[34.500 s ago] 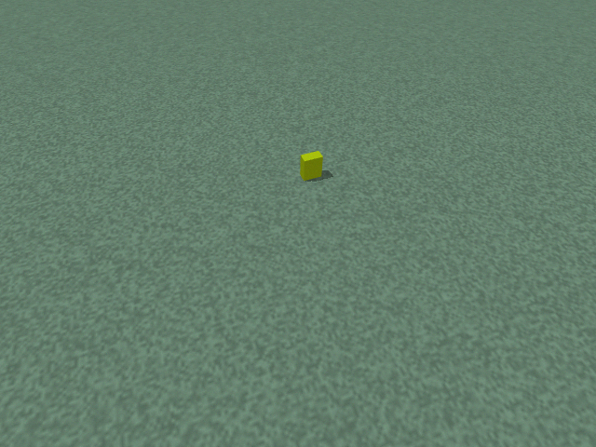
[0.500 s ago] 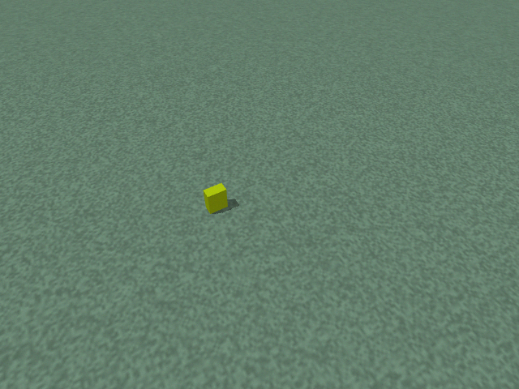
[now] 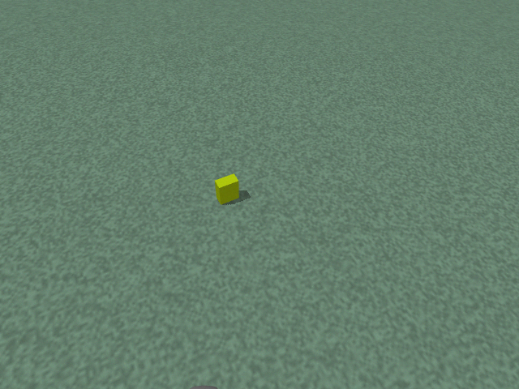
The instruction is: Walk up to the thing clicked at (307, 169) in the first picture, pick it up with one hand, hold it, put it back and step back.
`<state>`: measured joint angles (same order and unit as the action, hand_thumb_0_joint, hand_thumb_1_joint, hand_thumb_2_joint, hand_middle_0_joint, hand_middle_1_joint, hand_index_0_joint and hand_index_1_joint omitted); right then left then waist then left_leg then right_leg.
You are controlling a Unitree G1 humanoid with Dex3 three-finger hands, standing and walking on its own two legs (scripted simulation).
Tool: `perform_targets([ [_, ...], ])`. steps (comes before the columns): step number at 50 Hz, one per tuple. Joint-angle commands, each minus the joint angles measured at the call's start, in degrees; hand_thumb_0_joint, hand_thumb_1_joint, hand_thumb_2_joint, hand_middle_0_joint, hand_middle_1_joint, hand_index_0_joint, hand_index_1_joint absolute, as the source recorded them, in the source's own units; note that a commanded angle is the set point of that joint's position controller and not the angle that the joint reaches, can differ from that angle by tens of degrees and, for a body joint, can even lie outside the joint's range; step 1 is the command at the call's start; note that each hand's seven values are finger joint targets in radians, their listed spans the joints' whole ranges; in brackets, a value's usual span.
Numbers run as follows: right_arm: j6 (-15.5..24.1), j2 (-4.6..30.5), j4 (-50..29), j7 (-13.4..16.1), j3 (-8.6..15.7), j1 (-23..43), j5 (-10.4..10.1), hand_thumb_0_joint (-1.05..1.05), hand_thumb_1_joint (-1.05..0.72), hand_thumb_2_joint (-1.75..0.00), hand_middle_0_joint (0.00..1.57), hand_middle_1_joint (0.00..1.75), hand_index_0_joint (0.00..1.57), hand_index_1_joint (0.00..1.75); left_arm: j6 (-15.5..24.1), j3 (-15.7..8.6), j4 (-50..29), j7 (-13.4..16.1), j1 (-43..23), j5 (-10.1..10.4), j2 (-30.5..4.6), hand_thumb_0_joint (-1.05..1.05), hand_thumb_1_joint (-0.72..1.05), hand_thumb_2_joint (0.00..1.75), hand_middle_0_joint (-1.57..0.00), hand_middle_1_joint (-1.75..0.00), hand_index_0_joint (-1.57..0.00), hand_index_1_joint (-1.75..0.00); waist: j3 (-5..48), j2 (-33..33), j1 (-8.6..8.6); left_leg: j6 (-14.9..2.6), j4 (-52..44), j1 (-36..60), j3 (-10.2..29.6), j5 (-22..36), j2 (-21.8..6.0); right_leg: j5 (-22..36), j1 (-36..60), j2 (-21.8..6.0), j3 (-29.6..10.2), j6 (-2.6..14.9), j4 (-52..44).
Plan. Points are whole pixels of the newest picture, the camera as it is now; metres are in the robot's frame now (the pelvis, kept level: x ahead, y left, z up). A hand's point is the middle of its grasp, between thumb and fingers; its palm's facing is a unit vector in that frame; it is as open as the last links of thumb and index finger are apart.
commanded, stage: step back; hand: left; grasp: from the side
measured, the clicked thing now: (227, 189) +1.04 +0.16 -0.70
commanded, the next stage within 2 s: stand in 0.16 s
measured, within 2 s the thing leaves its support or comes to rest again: neither
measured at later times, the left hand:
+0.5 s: hand out of the picture +0.11 +0.25 -0.13, palm faces -0.04 -0.94 -0.34, open 7.4 cm
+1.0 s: hand out of the picture +0.09 +0.25 -0.14, palm faces -0.06 -0.94 -0.34, open 7.4 cm
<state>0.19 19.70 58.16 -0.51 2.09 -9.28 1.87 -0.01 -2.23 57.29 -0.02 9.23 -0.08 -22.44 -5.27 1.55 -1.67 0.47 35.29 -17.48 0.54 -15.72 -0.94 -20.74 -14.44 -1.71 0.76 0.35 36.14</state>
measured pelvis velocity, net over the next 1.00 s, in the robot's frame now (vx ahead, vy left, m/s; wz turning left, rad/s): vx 0.01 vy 0.00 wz -0.02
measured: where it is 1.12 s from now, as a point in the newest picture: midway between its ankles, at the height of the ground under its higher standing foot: outside the picture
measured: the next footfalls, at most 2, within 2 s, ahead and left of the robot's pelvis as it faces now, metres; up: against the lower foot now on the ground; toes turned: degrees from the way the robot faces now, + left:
none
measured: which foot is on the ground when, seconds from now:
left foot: down 0.00-1.00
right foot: down 0.00-1.00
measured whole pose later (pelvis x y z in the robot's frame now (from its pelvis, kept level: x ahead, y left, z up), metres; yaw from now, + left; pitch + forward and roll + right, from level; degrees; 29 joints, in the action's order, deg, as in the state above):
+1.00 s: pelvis +0.01 +0.00 +0.02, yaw -1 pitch -2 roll +0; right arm 0.5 19.4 66.4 -1.1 0.6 -6.2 0.7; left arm 0.8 0.4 65.4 -0.6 6.3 -0.4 -20.7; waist -3.1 0.5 0.6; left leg 1.3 18.4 -8.4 -0.8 -7.8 -1.8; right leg -10.5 -5.8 -1.0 -0.1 -1.0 18.5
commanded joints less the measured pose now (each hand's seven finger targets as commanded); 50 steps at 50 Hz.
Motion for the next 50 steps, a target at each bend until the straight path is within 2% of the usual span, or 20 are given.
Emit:
perform_targets([
  [1, 1.5, 13.6, -4.0, 1.5, 2.2, 6.2, -0.6, 0.00, -0.90, -0.90, 0.20, 0.30, 0.20, 0.30, 2.1, -2.6, -1.9, 0.9, 1.2, -0.1, -11.4, 0.00, 0.90, 0.90, -0.20, -0.30, -0.20, -0.30, 8.0, -8.6, -0.77, -4.29, -8.6, 0.7, 8.3, 14.3, -7.9, 14.6, 6.1, -2.6, -4.2, 1.62, -6.2],
  [2, 1.5, 12.9, -3.4, 1.5, 2.0, 6.0, -1.0, 0.00, -0.90, -0.90, 0.20, 0.30, 0.20, 0.30, 2.2, -2.6, -1.5, 1.0, 0.9, 0.0, -11.7, 0.00, 0.90, 0.90, -0.20, -0.30, -0.20, -0.30, 9.4, -7.7, -0.36, -3.57, -7.9, 1.7, 7.5, 15.1, -7.2, 17.0, 6.9, -3.4, -5.3, 1.90, -6.6],
  [4, 1.4, 12.6, -2.3, 1.5, 1.9, 5.3, -1.0, 0.00, -0.90, -0.90, 0.20, 0.30, 0.20, 0.30, 2.2, -2.3, -1.5, 0.9, -1.8, 0.0, -11.8, 0.00, 0.90, 0.90, -0.20, -0.30, -0.20, -0.30, 10.3, -5.6, 0.81, -3.45, -9.0, 4.6, 6.4, 14.5, -6.7, 18.8, 5.6, -4.3, -6.0, 2.15, -6.9],
  [7, 1.5, 13.2, -1.2, 1.5, 2.0, 7.8, -1.0, 0.00, -0.90, -0.90, 0.20, 0.30, 0.20, 0.30, 2.1, -1.8, -0.5, 0.9, -3.0, 0.1, -10.9, 0.00, 0.90, 0.90, -0.20, -0.30, -0.20, -0.30, 8.7, -5.7, 0.49, -3.61, -10.4, 5.3, 6.8, 16.3, -7.7, 18.5, 5.2, -3.5, -4.9, 1.40, -8.3],
  [8, 1.8, 13.1, -0.6, 1.0, 1.3, 6.0, -1.5, 0.00, -0.90, -0.90, 0.20, 0.30, 0.20, 0.30, 2.1, -0.3, 0.9, 0.5, -2.6, 0.3, -8.6, 0.00, 0.90, 0.90, -0.20, -0.30, -0.20, -0.30, 10.0, -5.4, 1.02, -3.39, -12.4, 7.0, 7.5, 15.0, -7.6, 16.8, 6.9, -4.2, -5.4, 1.27, -10.9],
  [11, 2.0, 11.8, 0.3, 0.7, 1.2, 7.3, -1.7, 0.00, -0.90, -0.90, 0.20, 0.30, 0.20, 0.30, 2.4, -0.2, 1.7, 0.4, -4.8, 0.0, -9.9, 0.00, 0.90, 0.90, -0.20, -0.30, -0.20, -0.30, 8.7, -2.5, 1.83, -2.22, -13.0, 9.3, 5.8, 16.5, -6.6, 19.2, 6.4, -5.1, -5.9, 1.24, -14.0],
  [13, 2.1, 11.8, 1.0, 0.6, 1.1, 7.4, -1.8, 0.00, -0.90, -0.90, 0.20, 0.30, 0.20, 0.30, 2.6, 0.0, 2.1, 0.4, -5.7, -0.1, -10.1, 0.00, 0.90, 0.90, -0.20, -0.30, -0.20, -0.30, 9.5, -1.4, 1.97, -2.01, -13.2, 11.4, 5.1, 19.9, -6.6, 22.7, 7.6, -5.5, -5.7, 0.99, -14.8],
  [15, 2.1, 11.9, 1.4, 0.6, 1.1, 8.0, -1.6, 0.00, -0.90, -0.90, 0.20, 0.30, 0.20, 0.30, 2.6, 0.0, 2.4, 0.4, -6.2, -0.1, -10.1, 0.00, 0.90, 0.90, -0.20, -0.30, -0.20, -0.30, 9.2, -1.5, 1.94, -1.97, -14.5, 12.7, 5.1, 19.9, -6.8, 21.3, 7.3, -5.4, -5.4, 0.60, -16.1],
  [18, 2.1, 11.5, 2.0, 0.6, 1.1, 8.6, -1.6, 0.00, -0.90, -0.90, 0.20, 0.30, 0.20, 0.30, 2.7, 0.1, 3.0, 0.5, -6.7, -0.1, -10.0, 0.00, 0.90, 0.90, -0.20, -0.30, -0.20, -0.30, 9.3, -0.8, 1.91, -1.62, -15.4, 14.3, 4.4, 21.1, -6.9, 23.5, 7.8, -5.8, -5.4, 0.46, -17.2],
  [19, 2.0, 11.6, 2.3, 0.5, 1.0, 8.5, -1.6, 0.00, -0.90, -0.90, 0.20, 0.30, 0.20, 0.30, 2.7, 0.2, 3.3, 0.5, -6.7, 0.0, -9.8, 0.00, 0.90, 0.90, -0.20, -0.30, -0.20, -0.30, 8.2, -1.0, 1.88, -1.46, -16.3, 13.2, 4.4, 18.9, -6.7, 20.7, 7.5, -5.6, -5.4, 0.30, -18.0],
  [23, 1.8, 11.3, 2.6, 0.4, 1.0, 9.5, -1.5, 0.00, -0.90, -0.90, 0.20, 0.30, 0.20, 0.30, 2.8, 0.1, 3.9, 0.6, -7.0, -0.2, -10.0, 0.00, 0.90, 0.90, -0.20, -0.30, -0.20, -0.30, 8.1, -0.9, 1.77, -1.18, -17.6, 12.6, 3.9, 16.2, -6.4, 19.5, 8.6, -6.0, -5.6, 0.22, -19.5],
  [27, 1.7, 11.3, 3.4, 0.3, 0.9, 9.2, -1.4, 0.00, -0.90, -0.90, 0.20, 0.30, 0.20, 0.30, 2.6, 0.0, 4.4, 0.5, -6.8, -0.3, -10.3, 0.00, 0.90, 0.90, -0.20, -0.30, -0.20, -0.30, 6.1, -1.8, 1.79, -0.74, -19.5, 11.4, 4.0, 9.6, -6.1, 12.4, 7.0, -5.8, -6.0, 0.34, -21.3],
  [32, 1.7, 11.5, 3.9, 0.2, 0.8, 8.5, -1.3, 0.00, -0.90, -0.90, 0.20, 0.30, 0.20, 0.30, 2.6, -0.1, 4.4, 0.4, -7.1, -0.4, -10.6, 0.00, 0.90, 0.90, -0.20, -0.30, -0.20, -0.30, 6.4, -1.6, 1.88, -0.69, -19.7, 11.5, 4.0, 9.0, -6.1, 11.1, 6.6, -6.0, -6.4, 0.58, -21.9],
  [35, 1.5, 11.7, 4.4, 0.2, 0.8, 7.2, -1.3, 0.00, -0.90, -0.90, 0.20, 0.30, 0.20, 0.30, 2.4, 0.0, 4.7, 0.3, -6.7, -0.4, -10.5, 0.00, 0.90, 0.90, -0.20, -0.30, -0.20, -0.30, 4.9, -1.8, 2.25, -0.71, -20.2, 9.8, 4.1, 4.8, -5.8, 5.9, 5.3, -5.7, -6.6, 0.43, -22.9],
  [36, 1.7, 11.8, 4.3, 0.1, 0.9, 7.7, -1.3, 0.00, -0.90, -0.90, 0.20, 0.30, 0.20, 0.30, 2.4, 0.0, 4.6, 0.2, -6.0, -0.5, -10.4, 0.00, 0.90, 0.90, -0.20, -0.30, -0.20, -0.30, 5.8, -1.8, 1.79, -0.86, -19.8, 11.4, 4.4, 6.6, -6.2, 7.6, 5.3, -5.8, -6.5, 0.58, -22.6],
  [39, 1.8, 11.9, 4.4, 0.2, 0.8, 6.8, -1.3, 0.00, -0.90, -0.90, 0.20, 0.30, 0.20, 0.30, 2.6, 0.0, 4.4, 0.3, -6.5, -0.3, -10.3, 0.00, 0.90, 0.90, -0.20, -0.30, -0.20, -0.30, 7.7, -1.9, 2.14, -0.93, -19.4, 11.6, 4.3, 11.1, -6.7, 13.6, 7.7, -5.9, -6.1, 0.52, -21.1],
  [42, 1.7, 11.8, 4.8, 0.3, 0.6, 6.5, -1.3, 0.00, -0.90, -0.90, 0.20, 0.30, 0.20, 0.30, 2.4, 0.2, 4.5, 0.3, -5.6, -0.2, -10.4, 0.00, 0.90, 0.90, -0.20, -0.30, -0.20, -0.30, 6.6, -1.6, 2.00, -0.75, -19.7, 11.7, 4.2, 9.8, -6.4, 12.2, 6.4, -5.7, -6.4, 0.57, -21.7],
  [45, 1.7, 12.1, 4.7, 0.4, 0.7, 6.5, -1.3, 0.00, -0.90, -0.90, 0.20, 0.30, 0.20, 0.30, 2.5, 0.2, 4.4, 0.4, -5.5, -0.3, -10.4, 0.00, 0.90, 0.90, -0.20, -0.30, -0.20, -0.30, 8.0, -1.4, 2.00, -0.94, -19.0, 12.5, 4.0, 12.8, -6.7, 15.7, 7.5, -5.9, -6.0, 0.58, -20.9],
  [47, 1.6, 12.1, 5.0, 0.5, 0.5, 5.8, -1.4, 0.00, -0.90, -0.90, 0.20, 0.30, 0.20, 0.30, 2.3, 0.1, 4.6, 0.4, -5.4, -0.2, -10.3, 0.00, 0.90, 0.90, -0.20, -0.30, -0.20, -0.30, 6.8, -1.8, 2.17, -0.98, -19.6, 11.4, 4.1, 9.6, -6.5, 12.6, 6.8, -5.6, -6.1, 0.52, -21.3],
  [50, 1.6, 12.2, 4.9, 0.4, 0.5, 6.2, -1.3, 0.00, -0.90, -0.90, 0.20, 0.30, 0.20, 0.30, 2.4, 0.3, 4.5, 0.4, -4.8, -0.3, -10.2, 0.00, 0.90, 0.90, -0.20, -0.30, -0.20, -0.30, 6.8, -1.5, 1.92, -0.97, -19.1, 11.9, 4.0, 12.0, -6.6, 14.9, 6.8, -5.8, -6.1, 0.51, -21.3],
])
